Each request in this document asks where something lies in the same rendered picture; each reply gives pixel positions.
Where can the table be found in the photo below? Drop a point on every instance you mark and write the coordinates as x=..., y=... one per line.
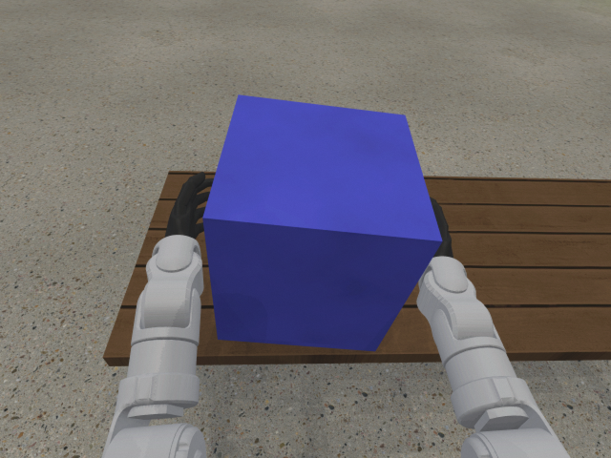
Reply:
x=537, y=250

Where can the robot right hand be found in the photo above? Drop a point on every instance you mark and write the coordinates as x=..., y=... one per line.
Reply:
x=445, y=249

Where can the right robot upper arm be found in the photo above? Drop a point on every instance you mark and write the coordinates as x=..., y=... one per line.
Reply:
x=512, y=443

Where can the right robot forearm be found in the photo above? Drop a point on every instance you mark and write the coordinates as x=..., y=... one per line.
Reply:
x=487, y=394

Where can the left robot upper arm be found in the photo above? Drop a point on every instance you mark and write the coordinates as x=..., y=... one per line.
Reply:
x=163, y=441

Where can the robot left hand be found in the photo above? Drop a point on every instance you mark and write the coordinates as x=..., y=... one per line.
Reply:
x=184, y=215

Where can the left robot forearm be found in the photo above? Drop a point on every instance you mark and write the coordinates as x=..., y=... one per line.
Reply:
x=161, y=380

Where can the carton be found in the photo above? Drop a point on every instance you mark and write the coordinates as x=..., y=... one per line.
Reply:
x=318, y=225

